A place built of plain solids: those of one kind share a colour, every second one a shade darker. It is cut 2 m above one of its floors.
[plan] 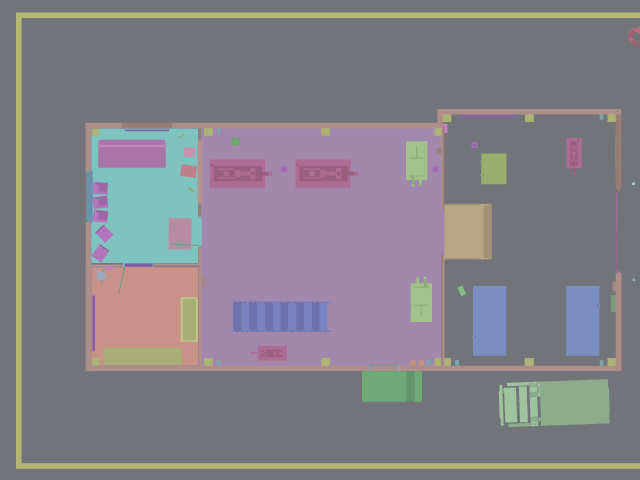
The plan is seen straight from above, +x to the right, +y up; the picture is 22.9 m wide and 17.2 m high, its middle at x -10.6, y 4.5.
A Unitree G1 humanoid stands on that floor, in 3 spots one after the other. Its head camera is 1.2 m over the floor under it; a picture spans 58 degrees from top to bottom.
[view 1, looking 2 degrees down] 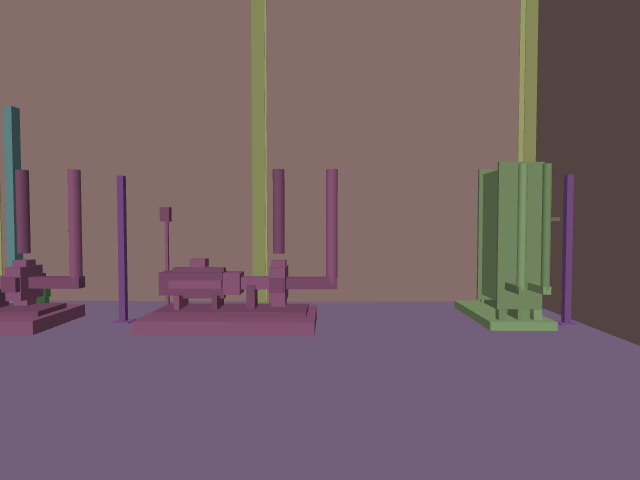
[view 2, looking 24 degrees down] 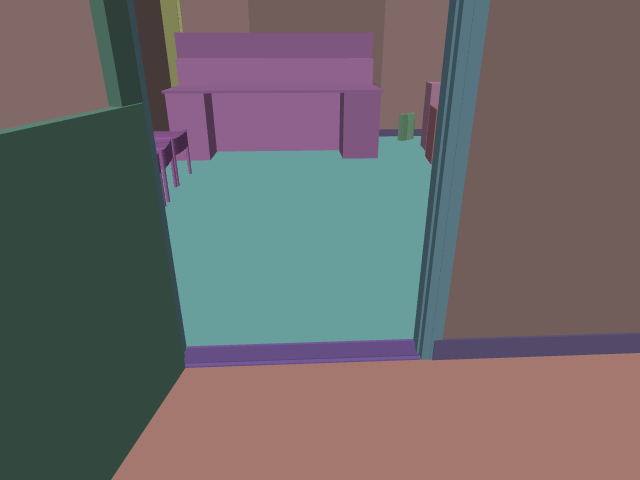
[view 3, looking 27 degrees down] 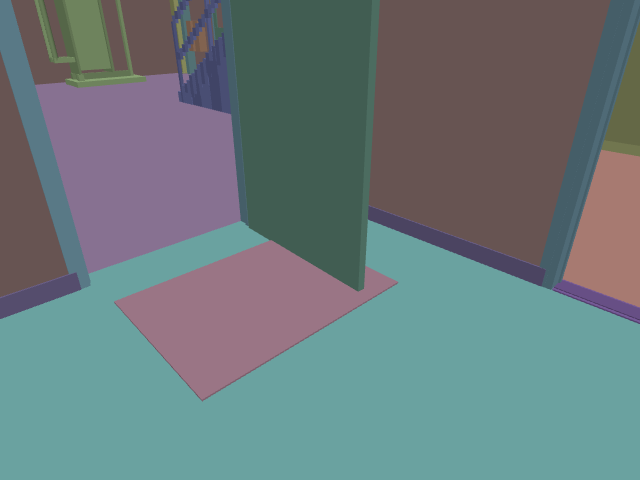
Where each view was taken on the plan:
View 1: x -9.36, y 1.75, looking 91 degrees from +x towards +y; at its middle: wall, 6.76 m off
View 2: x -17.10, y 2.10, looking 87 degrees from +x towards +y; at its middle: raised_floor_control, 2.95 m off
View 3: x -17.10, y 5.75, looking -44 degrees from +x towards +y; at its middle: door_leaf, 2.24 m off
